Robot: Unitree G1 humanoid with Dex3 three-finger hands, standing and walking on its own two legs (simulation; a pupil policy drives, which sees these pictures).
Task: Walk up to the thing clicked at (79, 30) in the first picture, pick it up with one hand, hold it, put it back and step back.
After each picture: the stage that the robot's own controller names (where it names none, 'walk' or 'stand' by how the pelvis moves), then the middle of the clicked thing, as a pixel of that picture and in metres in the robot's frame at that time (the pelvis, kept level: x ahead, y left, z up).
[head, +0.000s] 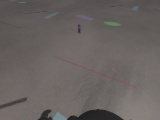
stand; (79, 29) +2.32 +0.34 -0.66
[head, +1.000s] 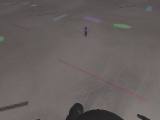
walk; (85, 31) +2.21 +0.27 -0.65
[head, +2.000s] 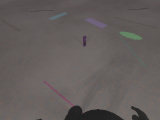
walk; (84, 41) +1.56 +0.24 -0.63
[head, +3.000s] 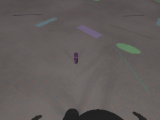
walk; (76, 58) +1.04 +0.22 -0.64
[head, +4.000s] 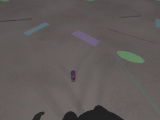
walk; (73, 76) +0.66 +0.19 -0.64
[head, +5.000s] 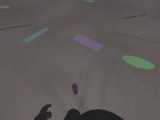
stand; (75, 89) +0.46 +0.18 -0.62
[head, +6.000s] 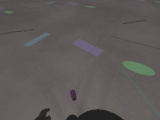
stand; (73, 95) +0.41 +0.20 -0.65
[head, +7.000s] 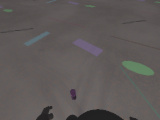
stand; (73, 94) +0.42 +0.19 -0.65
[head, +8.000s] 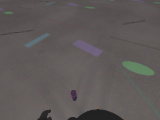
stand; (74, 95) +0.42 +0.19 -0.66
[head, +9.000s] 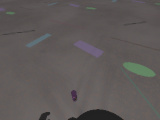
stand; (74, 96) +0.42 +0.19 -0.66
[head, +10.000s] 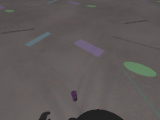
stand; (74, 96) +0.40 +0.18 -0.66
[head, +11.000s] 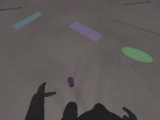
go down; (71, 82) +0.44 +0.18 -0.59
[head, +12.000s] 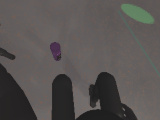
go down; (56, 53) +0.51 +0.22 -0.24
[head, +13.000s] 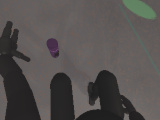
close in; (54, 49) +0.50 +0.22 -0.23
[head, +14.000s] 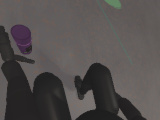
close; (24, 43) +0.49 +0.27 -0.17
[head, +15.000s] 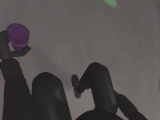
lift; (20, 42) +0.47 +0.27 -0.17
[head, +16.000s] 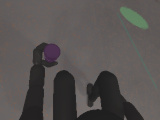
lift; (51, 56) +0.39 +0.25 -0.08
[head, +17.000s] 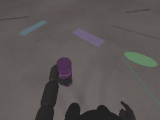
hold; (66, 74) +0.31 +0.16 +0.07
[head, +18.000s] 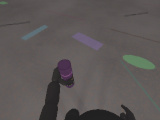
hold; (67, 75) +0.31 +0.15 +0.04
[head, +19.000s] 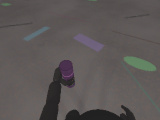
crouch; (68, 76) +0.31 +0.15 +0.04
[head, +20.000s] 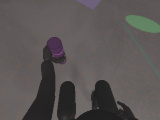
crouch; (59, 53) +0.46 +0.18 -0.03
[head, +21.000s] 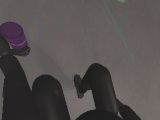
lower; (19, 43) +0.48 +0.27 -0.17
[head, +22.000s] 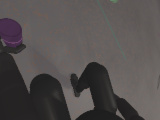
lower; (13, 40) +0.48 +0.28 -0.18
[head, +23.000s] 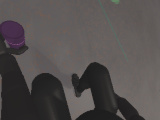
lower; (16, 41) +0.47 +0.28 -0.18
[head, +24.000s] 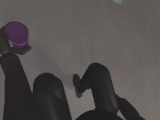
lower; (20, 41) +0.47 +0.27 -0.17
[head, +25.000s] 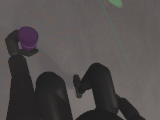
loosen; (28, 44) +0.46 +0.24 -0.17
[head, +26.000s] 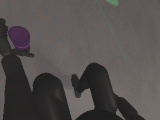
withdraw; (22, 44) +0.47 +0.26 -0.19
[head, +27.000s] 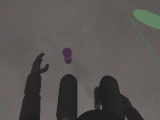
walk; (67, 57) +0.49 +0.19 -0.27
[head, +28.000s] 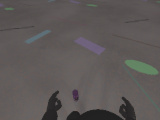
stand; (75, 95) +0.41 +0.14 -0.59
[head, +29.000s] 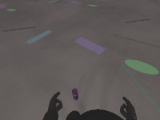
stand; (75, 94) +0.42 +0.16 -0.60
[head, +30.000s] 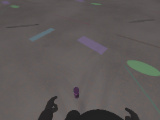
stand; (76, 93) +0.42 +0.15 -0.62
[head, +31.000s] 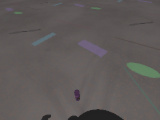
walk; (77, 95) +0.43 +0.16 -0.66
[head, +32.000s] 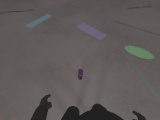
walk; (80, 74) +0.60 +0.09 -0.63
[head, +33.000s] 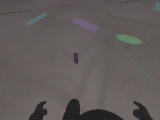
walk; (76, 58) +0.90 +0.24 -0.62
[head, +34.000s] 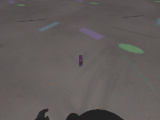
stand; (80, 61) +1.05 +0.16 -0.64
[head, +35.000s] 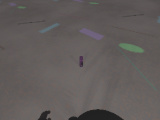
stand; (81, 61) +1.05 +0.16 -0.66
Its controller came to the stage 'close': yes
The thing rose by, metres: 0.69
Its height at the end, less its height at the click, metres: +0.00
